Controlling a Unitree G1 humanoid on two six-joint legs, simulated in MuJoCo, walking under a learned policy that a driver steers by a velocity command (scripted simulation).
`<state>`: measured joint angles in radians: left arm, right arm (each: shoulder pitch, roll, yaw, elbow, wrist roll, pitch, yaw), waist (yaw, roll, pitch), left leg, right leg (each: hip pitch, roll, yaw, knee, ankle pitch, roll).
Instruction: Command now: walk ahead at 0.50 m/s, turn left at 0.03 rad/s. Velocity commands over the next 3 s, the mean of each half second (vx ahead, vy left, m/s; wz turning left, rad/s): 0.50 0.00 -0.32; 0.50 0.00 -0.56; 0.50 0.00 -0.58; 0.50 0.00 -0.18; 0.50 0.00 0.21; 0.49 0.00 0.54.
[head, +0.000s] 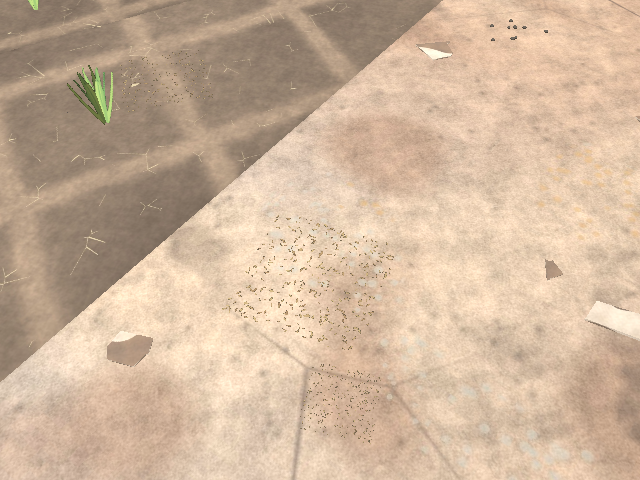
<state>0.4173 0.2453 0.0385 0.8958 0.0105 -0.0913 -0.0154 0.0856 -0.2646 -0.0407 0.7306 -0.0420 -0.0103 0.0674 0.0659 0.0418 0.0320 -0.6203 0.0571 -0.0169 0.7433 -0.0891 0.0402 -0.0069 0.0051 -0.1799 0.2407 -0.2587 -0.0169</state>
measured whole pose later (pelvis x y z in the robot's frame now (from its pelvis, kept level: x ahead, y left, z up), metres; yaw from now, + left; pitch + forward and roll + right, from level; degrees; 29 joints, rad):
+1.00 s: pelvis +0.50 -0.10 +0.00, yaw -32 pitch +2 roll +0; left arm 0.40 0.27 0.07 0.83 0.00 -0.04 -0.01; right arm 0.10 -0.26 -0.03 0.74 -0.04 -0.02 0.02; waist 0.06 0.04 0.04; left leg -0.66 0.11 -0.04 0.81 -0.10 -0.06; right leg -0.08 0.14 0.10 0.30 -0.23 -0.12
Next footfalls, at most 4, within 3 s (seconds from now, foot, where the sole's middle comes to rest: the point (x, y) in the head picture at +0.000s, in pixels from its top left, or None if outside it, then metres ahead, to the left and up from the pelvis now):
0.12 left None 0.21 0.12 -0.78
0.64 right None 0.45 -0.14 -0.78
1.16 left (418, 338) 0.80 -0.13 -0.78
1.68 right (567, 339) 0.82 -0.47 -0.78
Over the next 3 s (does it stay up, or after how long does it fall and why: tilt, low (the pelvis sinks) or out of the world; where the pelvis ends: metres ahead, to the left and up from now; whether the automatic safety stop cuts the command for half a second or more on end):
stays up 1.25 -0.84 0.00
